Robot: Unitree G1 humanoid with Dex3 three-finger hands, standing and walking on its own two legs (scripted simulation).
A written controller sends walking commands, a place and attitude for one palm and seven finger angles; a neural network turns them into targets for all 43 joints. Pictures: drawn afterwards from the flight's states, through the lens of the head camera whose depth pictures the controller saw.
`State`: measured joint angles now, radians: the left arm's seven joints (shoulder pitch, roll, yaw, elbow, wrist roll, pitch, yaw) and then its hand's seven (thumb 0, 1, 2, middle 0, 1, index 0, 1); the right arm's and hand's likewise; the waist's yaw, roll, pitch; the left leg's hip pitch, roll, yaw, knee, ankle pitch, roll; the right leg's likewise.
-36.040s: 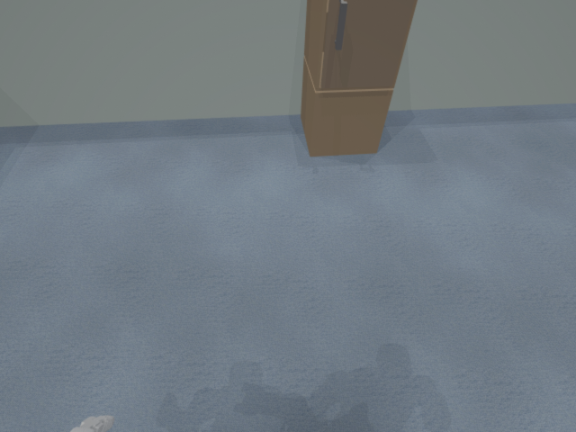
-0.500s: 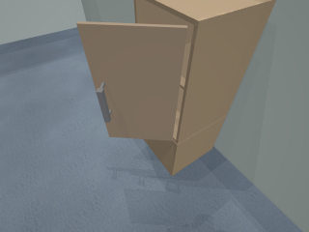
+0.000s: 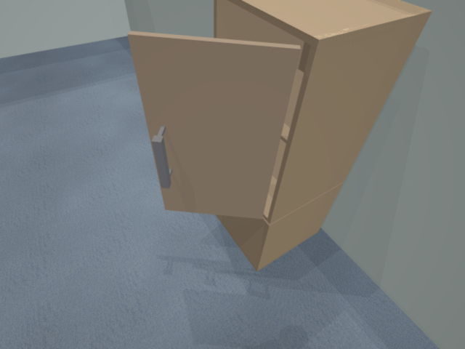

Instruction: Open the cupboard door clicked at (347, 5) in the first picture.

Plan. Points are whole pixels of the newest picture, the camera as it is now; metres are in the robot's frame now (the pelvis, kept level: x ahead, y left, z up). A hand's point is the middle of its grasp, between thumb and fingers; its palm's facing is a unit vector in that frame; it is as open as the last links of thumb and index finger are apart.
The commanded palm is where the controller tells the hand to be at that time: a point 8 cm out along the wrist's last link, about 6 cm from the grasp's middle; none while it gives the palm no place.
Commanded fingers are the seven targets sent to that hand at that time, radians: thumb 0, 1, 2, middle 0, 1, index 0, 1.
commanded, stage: come to a stop and stand still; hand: left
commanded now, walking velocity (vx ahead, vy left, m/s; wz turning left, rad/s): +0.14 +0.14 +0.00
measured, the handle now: (164, 158) +0.58 +0.23 -0.06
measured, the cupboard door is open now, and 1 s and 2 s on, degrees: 52 52 52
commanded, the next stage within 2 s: look again from close up in 1.02 s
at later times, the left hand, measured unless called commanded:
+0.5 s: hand out of the picture +0.10 +0.17 -0.17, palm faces +0.02 -0.98 -0.22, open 7.3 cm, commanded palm none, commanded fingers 0.00 0.90 0.90 -0.20 -0.30 -0.20 -0.30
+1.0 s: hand out of the picture -0.02 +0.17 -0.17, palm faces +0.03 -0.98 -0.22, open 7.4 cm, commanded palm none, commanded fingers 0.00 0.90 0.90 -0.20 -0.30 -0.20 -0.30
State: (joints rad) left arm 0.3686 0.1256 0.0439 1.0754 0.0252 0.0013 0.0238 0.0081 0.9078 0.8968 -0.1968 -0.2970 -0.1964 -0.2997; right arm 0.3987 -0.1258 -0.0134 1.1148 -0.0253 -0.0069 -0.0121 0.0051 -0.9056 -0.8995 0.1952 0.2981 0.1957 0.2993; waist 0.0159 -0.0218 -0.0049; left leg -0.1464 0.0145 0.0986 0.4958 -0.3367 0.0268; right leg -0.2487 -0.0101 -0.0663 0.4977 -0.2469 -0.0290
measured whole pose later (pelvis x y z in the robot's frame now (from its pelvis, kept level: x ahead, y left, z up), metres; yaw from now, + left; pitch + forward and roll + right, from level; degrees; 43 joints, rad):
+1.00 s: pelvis -0.02 -0.01 +0.00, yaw +0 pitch -2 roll +1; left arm 0.33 0.16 0.00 1.06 0.02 0.01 0.02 0.01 0.91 0.90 -0.20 -0.30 -0.20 -0.30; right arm 0.35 -0.17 -0.01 1.02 -0.03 0.01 -0.01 0.01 -0.90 -0.90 0.20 0.30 0.20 0.30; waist 0.00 0.01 0.01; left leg -0.15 -0.01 0.10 0.49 -0.31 0.02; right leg -0.34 -0.02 -0.08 0.48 -0.12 -0.04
